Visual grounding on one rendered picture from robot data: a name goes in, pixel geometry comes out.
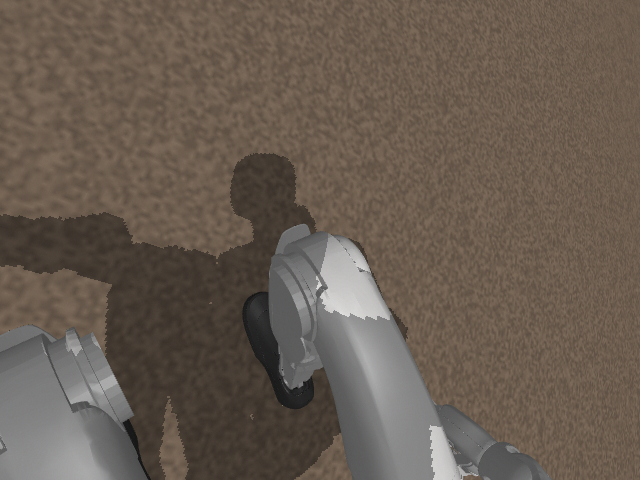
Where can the left robot foot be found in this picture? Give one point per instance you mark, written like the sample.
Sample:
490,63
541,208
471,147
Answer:
134,440

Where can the right robot foot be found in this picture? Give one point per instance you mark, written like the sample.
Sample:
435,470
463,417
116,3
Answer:
265,347

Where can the right robot arm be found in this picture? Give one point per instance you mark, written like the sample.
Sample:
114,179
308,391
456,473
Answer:
503,461

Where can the right robot hand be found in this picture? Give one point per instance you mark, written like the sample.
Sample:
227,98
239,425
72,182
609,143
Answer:
468,438

